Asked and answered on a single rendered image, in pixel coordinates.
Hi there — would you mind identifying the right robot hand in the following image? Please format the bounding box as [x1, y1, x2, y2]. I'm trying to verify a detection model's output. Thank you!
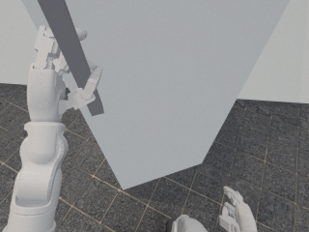
[219, 186, 258, 232]

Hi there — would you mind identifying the left robot hand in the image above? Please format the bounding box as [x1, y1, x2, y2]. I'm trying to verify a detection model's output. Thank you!
[27, 25, 103, 123]

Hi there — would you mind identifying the right robot thigh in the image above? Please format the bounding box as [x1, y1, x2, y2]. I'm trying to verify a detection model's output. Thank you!
[172, 217, 208, 232]

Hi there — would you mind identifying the right robot foot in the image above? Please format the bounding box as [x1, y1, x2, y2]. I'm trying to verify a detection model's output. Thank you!
[165, 217, 176, 232]

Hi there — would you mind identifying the handle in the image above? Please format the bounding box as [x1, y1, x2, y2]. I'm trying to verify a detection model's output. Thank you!
[38, 0, 104, 116]

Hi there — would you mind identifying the robot left forearm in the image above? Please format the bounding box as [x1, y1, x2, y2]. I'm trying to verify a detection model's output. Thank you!
[2, 121, 69, 232]

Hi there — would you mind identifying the fridge door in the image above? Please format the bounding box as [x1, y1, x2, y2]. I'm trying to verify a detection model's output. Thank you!
[21, 0, 290, 190]

